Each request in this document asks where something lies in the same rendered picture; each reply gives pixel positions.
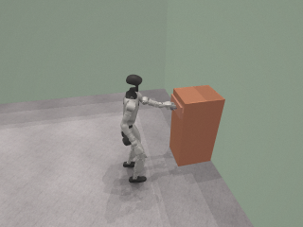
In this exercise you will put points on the humanoid robot torso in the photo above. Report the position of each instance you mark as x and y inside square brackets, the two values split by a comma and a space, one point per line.
[133, 117]

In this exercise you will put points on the right robot hand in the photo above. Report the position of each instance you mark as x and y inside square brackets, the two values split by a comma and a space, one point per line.
[137, 151]

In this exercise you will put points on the robot left forearm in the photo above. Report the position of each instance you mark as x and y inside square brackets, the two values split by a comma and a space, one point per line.
[156, 104]

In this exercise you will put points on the right robot upper arm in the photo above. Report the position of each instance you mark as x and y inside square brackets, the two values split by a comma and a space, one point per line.
[129, 109]

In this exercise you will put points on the right robot foot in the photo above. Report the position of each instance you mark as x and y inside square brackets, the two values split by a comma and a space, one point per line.
[139, 179]

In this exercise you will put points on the left robot upper arm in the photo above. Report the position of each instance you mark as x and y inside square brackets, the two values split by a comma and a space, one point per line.
[143, 99]

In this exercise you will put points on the drawer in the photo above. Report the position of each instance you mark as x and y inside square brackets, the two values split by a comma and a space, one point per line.
[180, 108]

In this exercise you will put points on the cabinet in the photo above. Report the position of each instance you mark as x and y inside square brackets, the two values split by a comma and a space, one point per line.
[192, 138]

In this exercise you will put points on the left robot hand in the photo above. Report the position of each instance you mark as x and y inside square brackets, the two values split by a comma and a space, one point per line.
[169, 104]

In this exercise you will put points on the robot right forearm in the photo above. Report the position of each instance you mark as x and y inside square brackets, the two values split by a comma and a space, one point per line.
[129, 134]

